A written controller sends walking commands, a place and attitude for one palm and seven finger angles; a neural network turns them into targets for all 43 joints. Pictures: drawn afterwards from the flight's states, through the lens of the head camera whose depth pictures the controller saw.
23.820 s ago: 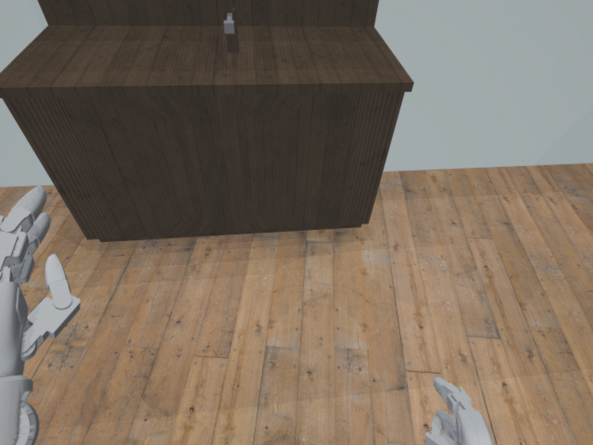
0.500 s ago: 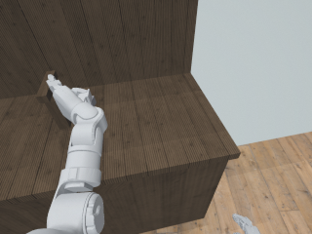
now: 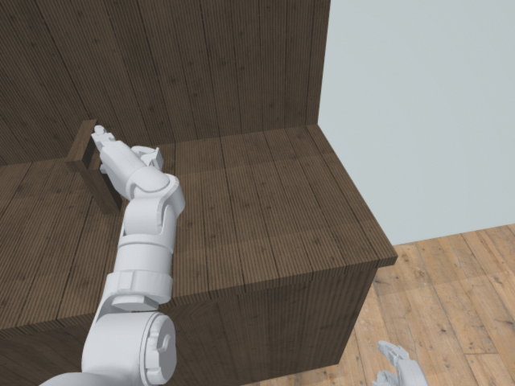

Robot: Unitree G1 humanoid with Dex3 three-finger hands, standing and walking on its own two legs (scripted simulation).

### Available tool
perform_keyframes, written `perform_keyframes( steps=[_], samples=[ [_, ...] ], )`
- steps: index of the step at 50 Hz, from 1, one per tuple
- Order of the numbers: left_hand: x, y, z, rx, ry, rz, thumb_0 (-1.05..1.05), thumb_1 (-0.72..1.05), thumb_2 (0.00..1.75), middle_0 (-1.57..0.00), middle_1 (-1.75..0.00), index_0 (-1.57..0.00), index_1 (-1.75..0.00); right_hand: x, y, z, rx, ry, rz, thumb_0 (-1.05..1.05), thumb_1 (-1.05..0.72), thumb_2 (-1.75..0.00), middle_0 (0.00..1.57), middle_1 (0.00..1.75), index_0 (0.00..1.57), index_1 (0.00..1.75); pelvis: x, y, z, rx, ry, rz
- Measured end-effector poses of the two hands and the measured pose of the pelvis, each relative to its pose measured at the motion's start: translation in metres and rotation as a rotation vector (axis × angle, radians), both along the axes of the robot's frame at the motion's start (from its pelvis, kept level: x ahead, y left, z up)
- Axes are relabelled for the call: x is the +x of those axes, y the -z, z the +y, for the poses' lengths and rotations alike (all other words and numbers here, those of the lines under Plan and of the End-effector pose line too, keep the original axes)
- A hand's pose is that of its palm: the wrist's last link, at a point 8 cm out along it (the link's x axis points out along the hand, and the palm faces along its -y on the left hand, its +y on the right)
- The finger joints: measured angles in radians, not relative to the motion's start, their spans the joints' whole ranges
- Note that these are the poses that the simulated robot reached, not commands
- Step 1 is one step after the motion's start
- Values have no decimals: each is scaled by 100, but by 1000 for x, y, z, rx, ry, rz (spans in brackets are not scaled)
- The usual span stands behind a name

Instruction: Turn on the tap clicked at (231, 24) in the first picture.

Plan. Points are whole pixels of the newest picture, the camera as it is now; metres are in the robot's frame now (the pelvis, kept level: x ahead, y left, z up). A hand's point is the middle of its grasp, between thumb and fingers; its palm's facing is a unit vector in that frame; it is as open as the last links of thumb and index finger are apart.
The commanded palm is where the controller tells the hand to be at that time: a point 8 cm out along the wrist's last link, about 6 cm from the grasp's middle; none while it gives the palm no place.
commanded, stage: draw the hand back beside the body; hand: left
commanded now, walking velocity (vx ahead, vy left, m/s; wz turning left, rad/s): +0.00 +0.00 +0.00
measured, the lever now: (152, 170) +0.47 +0.25 +0.10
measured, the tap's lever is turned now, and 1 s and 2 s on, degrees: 74 74 74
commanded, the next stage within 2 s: step back with the hand held close in 1.54 s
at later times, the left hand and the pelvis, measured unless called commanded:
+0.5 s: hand (122, 214) +0.30 +0.21 +0.17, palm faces +0.30 -0.92 -0.24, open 7.7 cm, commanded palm +0.28 +0.24 +0.18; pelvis +0.00 +0.01 +0.01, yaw -2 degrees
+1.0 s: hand (75, 248) +0.24 +0.25 +0.17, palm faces +0.33 -0.90 -0.28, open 7.5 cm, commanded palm +0.20 +0.29 +0.18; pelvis -0.01 +0.03 +0.01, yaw -2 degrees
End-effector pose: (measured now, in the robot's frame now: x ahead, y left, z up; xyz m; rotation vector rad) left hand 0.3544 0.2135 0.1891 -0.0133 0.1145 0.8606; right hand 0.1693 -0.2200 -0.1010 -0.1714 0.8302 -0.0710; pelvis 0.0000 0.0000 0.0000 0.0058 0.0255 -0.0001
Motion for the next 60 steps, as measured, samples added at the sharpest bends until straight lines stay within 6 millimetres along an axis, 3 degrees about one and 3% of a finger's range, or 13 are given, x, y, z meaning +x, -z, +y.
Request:
perform_keyframes(
  steps=[5,11,15,19,22,27,32,39,48,60],
  samples=[
    [-1,5,4,25,-2,-5,2,90,90,-15,-15,-15,-15,-4,2,-6,-9,12,16,1,-91,-90,20,30,20,30,2,0,-1,2,6,1],
    [-4,-6,0,114,326,-114,2,91,90,-15,-16,-15,-15,-14,-4,-19,-34,98,12,1,-91,-90,20,30,21,30,7,-2,-1,9,33,-32],
    [-20,0,3,130,502,-112,2,90,90,-16,-17,-15,-16,-18,-13,-26,-45,142,-21,1,-91,-90,20,30,20,30,10,-4,0,5,52,-62],
    [-47,18,21,227,580,-95,2,90,90,-17,-18,-16,-17,-19,-21,-29,-42,143,-76,1,-91,-90,20,30,20,30,9,-5,1,0,59,-84],
    [-73,22,36,291,589,-100,2,90,90,-17,-18,-17,-18,-19,-25,-27,-54,116,-95,1,-91,-90,20,30,20,30,7,-6,3,-6,54,-100],
    [-102,5,47,382,573,-189,2,90,90,-17,-20,-17,-20,-12,-26,-14,-65,35,-107,1,-91,-90,20,30,20,30,-1,-8,8,-12,30,-121],
    [-106,-5,42,402,604,-257,2,90,90,-18,-21,-17,-21,0,-30,8,-36,-6,-139,1,-91,-90,20,30,20,30,-9,-9,13,-12,22,-127],
    [-117,13,40,379,673,-209,2,90,90,-19,-23,-18,-23,3,-40,29,11,8,-190,1,-91,-90,20,30,21,30,-9,-11,20,-14,43,-123],
    [-150,11,74,424,577,-180,2,90,90,-20,-26,-19,-26,-7,-34,28,-33,-14,-139,1,-91,-90,20,30,21,30,-7,-11,28,-20,36,-132],
    [-180,18,85,434,562,-147,2,90,90,-21,-29,-20,-29,-2,-41,30,-54,-17,-171,1,-91,-90,20,30,21,30,-6,-10,34,-23,34,-134]
  ],
)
